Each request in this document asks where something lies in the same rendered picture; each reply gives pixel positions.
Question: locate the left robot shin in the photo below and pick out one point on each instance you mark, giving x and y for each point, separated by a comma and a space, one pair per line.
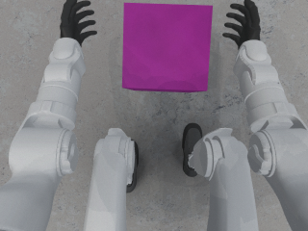
99, 146

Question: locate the left robot foot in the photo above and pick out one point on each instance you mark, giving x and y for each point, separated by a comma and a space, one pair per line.
130, 187

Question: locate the robot left forearm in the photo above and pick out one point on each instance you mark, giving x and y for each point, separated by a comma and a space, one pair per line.
59, 89

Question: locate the robot right hand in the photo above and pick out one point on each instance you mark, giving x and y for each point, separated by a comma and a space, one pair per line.
250, 29

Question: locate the robot right upper arm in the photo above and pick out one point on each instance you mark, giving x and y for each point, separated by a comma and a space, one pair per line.
281, 156

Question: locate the robot right forearm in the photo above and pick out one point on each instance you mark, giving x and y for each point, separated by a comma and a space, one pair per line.
264, 97

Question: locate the robot left upper arm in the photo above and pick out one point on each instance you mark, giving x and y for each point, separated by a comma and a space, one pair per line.
40, 158

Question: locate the carton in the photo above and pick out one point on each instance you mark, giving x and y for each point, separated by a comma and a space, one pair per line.
166, 47

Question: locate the robot left hand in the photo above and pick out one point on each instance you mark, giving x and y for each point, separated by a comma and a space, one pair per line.
70, 26

